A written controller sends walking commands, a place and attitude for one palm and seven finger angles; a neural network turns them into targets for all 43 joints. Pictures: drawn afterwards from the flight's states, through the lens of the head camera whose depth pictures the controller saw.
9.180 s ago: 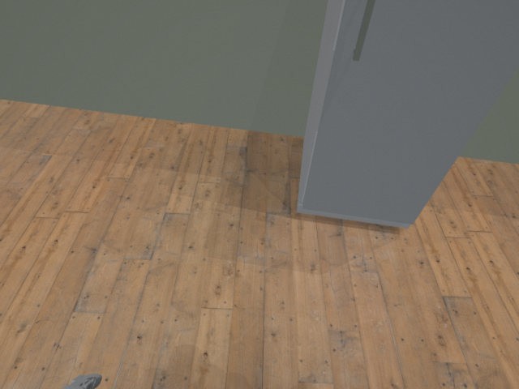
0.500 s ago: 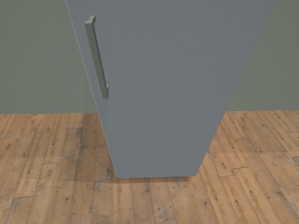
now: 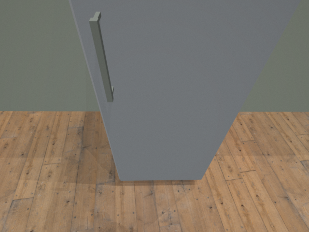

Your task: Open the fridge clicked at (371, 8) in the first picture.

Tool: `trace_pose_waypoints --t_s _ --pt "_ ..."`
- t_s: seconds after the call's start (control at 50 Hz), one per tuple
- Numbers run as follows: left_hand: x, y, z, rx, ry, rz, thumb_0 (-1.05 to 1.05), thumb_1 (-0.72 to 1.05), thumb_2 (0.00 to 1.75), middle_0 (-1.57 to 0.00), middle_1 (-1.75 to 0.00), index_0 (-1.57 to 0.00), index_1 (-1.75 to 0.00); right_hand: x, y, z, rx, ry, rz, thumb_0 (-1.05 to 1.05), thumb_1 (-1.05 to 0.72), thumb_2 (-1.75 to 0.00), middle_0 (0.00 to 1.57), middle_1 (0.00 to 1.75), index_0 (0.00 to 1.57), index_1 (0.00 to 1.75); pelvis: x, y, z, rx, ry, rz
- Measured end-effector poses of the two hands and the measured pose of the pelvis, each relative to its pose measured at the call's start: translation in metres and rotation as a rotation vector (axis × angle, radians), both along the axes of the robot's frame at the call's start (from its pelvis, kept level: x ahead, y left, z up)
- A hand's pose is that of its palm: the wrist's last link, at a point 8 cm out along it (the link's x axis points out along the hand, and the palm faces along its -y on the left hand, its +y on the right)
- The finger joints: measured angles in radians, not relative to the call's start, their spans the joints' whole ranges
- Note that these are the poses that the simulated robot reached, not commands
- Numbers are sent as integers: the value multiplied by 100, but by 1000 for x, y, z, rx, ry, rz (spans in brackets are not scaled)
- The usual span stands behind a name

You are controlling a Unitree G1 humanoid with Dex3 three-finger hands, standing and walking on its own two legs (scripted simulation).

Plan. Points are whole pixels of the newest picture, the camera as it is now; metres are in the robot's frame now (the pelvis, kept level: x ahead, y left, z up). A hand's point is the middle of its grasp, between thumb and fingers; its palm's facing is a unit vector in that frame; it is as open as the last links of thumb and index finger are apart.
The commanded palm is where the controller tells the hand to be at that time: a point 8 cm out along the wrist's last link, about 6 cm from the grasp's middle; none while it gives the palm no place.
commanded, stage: look again from close up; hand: left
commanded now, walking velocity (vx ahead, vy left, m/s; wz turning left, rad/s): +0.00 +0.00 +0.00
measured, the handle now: (104, 63) +0.48 +0.17 +0.19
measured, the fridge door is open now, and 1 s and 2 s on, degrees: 0 0 0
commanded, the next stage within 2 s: raise the hand to about handle height in 0.58 s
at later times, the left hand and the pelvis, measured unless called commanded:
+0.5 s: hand out of the picture +0.03 +0.19 -0.17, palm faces +0.00 -0.97 -0.24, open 7.4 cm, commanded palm none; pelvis +0.00 -0.01 +0.00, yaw +0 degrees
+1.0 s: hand (87, 206) +0.18 +0.17 +0.00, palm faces +0.05 -1.00 -0.05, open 8.1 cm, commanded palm +0.12 +0.24 -0.01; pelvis -0.03 -0.04 -0.05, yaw +1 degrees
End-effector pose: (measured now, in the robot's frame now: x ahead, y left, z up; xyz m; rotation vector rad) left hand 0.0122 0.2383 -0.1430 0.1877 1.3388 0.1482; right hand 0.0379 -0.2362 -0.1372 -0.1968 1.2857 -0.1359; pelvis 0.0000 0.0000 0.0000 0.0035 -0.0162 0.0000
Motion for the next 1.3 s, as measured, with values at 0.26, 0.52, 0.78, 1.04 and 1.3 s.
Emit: trace_pose_waypoints --t_s 0.26,0.52,0.78,1.04,1.3 --pt "9 -3 2 6 -6 -5 1 91 90 -20 -30 -20 -30 7 -12 2 -12 4 3 0 -91 -90 20 30 20 30 3 -7 2 2 0 -1" --pt "15 -5 5 18 -19 -3 1 91 90 -20 -30 -20 -30 5 -22 3 -18 22 6 0 -91 -90 20 30 20 30 5 -14 3 3 0 5" --pt "82 1 71 76 -538 121 2 89 90 -21 -31 -20 -31 27 -27 17 -49 -224 10 1 -91 -90 20 30 20 30 -1 -20 -1 13 1 9" --pt "123 -8 134 -126 -1298 -100 1 68 81 -22 -44 -21 -45 124 -44 39 -49 -772 85 1 -90 -90 20 30 20 30 -35 -38 -54 4 151 12" --pt "129 8 182 -61 -1390 -130 1 37 68 -24 -64 -23 -64 111 -25 30 -45 -697 144 1 -90 -90 20 30 20 30 -33 -40 -46 -38 108 51"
